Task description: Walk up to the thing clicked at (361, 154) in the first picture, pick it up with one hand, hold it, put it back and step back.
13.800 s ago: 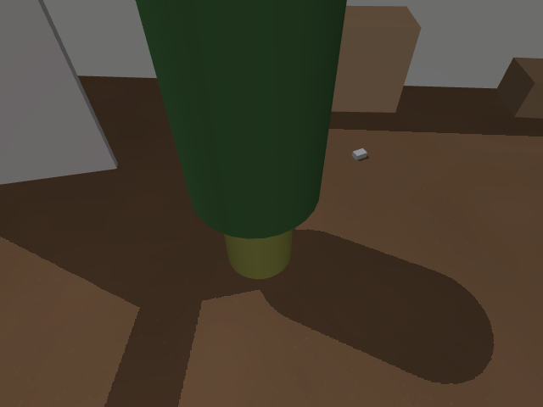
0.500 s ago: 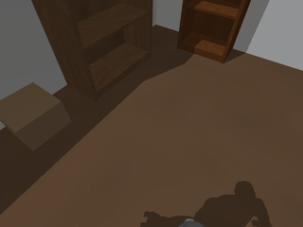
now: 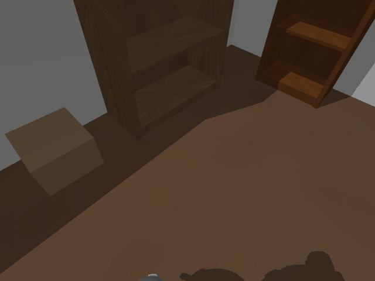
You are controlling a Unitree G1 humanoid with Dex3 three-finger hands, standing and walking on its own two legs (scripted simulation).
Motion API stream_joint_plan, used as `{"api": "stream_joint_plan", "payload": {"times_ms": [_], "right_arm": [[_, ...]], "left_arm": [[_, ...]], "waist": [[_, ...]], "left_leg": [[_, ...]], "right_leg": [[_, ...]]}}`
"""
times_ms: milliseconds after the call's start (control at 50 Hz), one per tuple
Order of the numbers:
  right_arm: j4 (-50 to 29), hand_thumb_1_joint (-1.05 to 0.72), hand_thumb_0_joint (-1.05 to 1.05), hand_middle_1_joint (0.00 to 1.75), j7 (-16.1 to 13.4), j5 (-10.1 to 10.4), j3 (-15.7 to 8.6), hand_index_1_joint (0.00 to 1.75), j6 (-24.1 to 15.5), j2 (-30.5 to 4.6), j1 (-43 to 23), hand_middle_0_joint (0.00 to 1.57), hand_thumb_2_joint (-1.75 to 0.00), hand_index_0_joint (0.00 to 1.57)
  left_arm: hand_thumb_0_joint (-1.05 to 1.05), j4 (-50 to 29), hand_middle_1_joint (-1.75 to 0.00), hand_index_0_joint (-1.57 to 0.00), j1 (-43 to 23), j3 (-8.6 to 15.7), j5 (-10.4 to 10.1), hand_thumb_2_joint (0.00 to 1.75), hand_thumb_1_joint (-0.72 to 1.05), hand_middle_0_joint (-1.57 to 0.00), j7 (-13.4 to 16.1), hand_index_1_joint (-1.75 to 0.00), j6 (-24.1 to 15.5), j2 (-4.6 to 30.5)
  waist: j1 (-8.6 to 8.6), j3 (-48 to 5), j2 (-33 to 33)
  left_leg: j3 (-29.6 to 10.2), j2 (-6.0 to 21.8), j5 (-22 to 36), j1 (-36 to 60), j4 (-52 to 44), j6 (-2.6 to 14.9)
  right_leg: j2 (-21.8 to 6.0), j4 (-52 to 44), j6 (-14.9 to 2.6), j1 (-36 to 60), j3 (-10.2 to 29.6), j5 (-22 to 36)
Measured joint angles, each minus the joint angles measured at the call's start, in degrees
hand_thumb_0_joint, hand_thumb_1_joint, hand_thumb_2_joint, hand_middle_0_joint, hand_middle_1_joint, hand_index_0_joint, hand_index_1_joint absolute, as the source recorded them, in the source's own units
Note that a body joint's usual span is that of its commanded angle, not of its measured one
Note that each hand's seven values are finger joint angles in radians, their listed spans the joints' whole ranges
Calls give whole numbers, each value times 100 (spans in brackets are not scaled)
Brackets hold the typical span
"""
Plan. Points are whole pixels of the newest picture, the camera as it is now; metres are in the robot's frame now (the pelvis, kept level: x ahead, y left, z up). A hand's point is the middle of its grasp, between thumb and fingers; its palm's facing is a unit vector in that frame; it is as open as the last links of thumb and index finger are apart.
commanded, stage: walk up
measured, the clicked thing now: out of the picture -0.49 +1.15 -0.74
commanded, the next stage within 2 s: none
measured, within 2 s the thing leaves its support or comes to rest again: neither
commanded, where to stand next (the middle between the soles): +0.34 -0.02 m, yaw +115 degrees
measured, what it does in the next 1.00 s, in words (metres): walks ahead, turning left: left foot, then right foot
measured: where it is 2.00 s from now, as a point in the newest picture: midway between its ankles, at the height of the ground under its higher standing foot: (205, 270)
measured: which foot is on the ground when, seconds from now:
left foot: up 0.00-0.00, down 0.02-0.46, up 0.48-0.84, down 0.86-1.00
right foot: down 0.00-0.02, up 0.04-0.44, down 0.46-0.90, up 0.92-1.00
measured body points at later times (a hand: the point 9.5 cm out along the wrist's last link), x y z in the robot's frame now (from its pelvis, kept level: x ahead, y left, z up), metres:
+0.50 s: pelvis +0.22 -0.08 -0.01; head +0.24 -0.06 +0.44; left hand +0.23 +0.29 -0.09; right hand +0.37 -0.39 -0.11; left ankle +0.11 +0.10 -0.70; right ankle +0.35 -0.17 -0.73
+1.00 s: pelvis +0.33 -0.10 -0.01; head +0.36 -0.04 +0.43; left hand +0.16 +0.18 -0.14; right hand +0.67 -0.18 -0.10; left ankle +0.31 +0.02 -0.73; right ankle +0.39 -0.20 -0.67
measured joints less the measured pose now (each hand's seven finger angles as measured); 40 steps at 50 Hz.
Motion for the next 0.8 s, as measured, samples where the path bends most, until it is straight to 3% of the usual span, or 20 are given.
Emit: {"api": "stream_joint_plan", "payload": {"times_ms": [40, 60, 100, 140, 240, 360, 440, 480, 520, 580, 660, 800], "right_arm": [[-50, -91, 1, 30, -47, 3, -32, 30, -58, -38, 78, 21, -90, 20], [-73, -91, 0, 30, -124, -13, -56, 30, -90, -30, 65, 21, -90, 20], [-75, -91, 0, 30, -251, 22, -45, 30, -118, 20, 51, 21, -90, 20], [-68, -91, 0, 30, -338, 34, 37, 30, -110, 92, 82, 21, -90, 20], [-83, -90, 0, 31, -446, 44, 156, 30, -134, 138, 364, 21, -90, 20], [-80, -90, 1, 31, -550, 7, 131, 30, -177, 101, 668, 21, -90, 21], [-123, -90, 1, 31, -637, -61, 75, 30, -112, -52, 708, 21, -90, 21], [-90, -90, 1, 31, -724, -68, 31, 30, -20, -172, 597, 21, -90, 21], [18, -90, 1, 31, -810, -47, -9, 30, 94, -212, 332, 21, -90, 20], [0, -91, 1, 30, -711, 4, -16, 29, 91, -302, 27, 21, -90, 20], [-210, -91, 1, 30, -473, -2, 4, 29, 100, -323, -215, 20, -90, 20], [-563, -91, 0, 30, -233, -46, 11, 29, 279, -215, -695, 20, -90, 20]], "left_arm": [[1, -47, -30, -20, -98, 37, 32, 90, 90, -21, 2, -30, 100, 99], [1, -18, -30, -20, -215, 47, 22, 90, 90, -21, 18, -30, 177, 116], [1, 18, -30, -20, -493, -28, 6, 90, 90, -21, 35, -30, 284, 95], [2, -35, -30, -20, -713, -119, -23, 90, 91, -20, 7, -30, 257, 67], [1, -253, -30, -20, -943, -172, -24, 90, 91, -21, -151, -30, 282, -56], [1, -300, -30, -20, -961, 23, -6, 90, 91, -21, -268, -30, 437, 24], [1, -284, -30, -20, -949, 145, -76, 90, 91, -21, -211, -30, 367, 108], [1, -336, -30, -20, -932, 181, -51, 90, 91, -21, -97, -30, 229, 75], [1, -307, -30, -20, -905, 138, -15, 90, 91, -21, -19, -30, 205, -33], [1, -181, -30, -20, -746, 24, -33, 90, 91, -21, 17, -30, 246, -210], [1, -86, -30, -20, -476, -34, -83, 90, 90, -21, 90, -30, 199, -267], [1, -192, -30, -20, -400, -90, -148, 90, 90, -21, 252, -30, 275, -216]], "waist": [[-32, -26, -258], [-99, 31, -385], [-252, 149, -496], [-338, 261, -601], [-440, 259, -578], [-372, 80, -512], [-301, 30, -359], [-201, 75, -152], [-157, 136, -20], [-55, 144, 105], [32, 143, 134], [162, 525, 70]], "left_leg": [[28, -200, 22, 178, -23, 79], [22, -319, -94, 135, 220, 68], [-116, -478, -243, 206, 304, 99], [-259, -601, -168, 481, -35, 100], [-757, -681, -14, 1128, -854, 27], [-1330, -631, -306, 1599, -1102, -156], [-1758, -547, -816, 1626, -673, -410], [-1896, -513, -1338, 1261, 326, -244], [-1558, -594, -1584, 673, 1576, -108], [-814, -570, -1155, 76, 2374, -39], [-302, -425, -558, -190, 1852, -56], [-26, -279, 48, 18, 420, -21]], "right_leg": [[-243, 992, -105, -233, 86, -525], [-222, 1743, -121, -491, 364, -702], [109, 2862, -104, -1035, 874, -851], [267, 3238, -92, -1497, 1089, -705], [269, 2568, 22, -2170, 1286, 54], [176, 1522, 68, -2252, 1520, 539], [171, 459, -63, -1741, 1529, 656], [244, 404, 31, -1619, 1337, 1156], [170, 628, 31, -1557, 1054, 903], [70, 207, -87, -1140, 731, 867], [49, -332, -196, -619, 248, 874], [24, 37, -272, -292, -610, 275]]}}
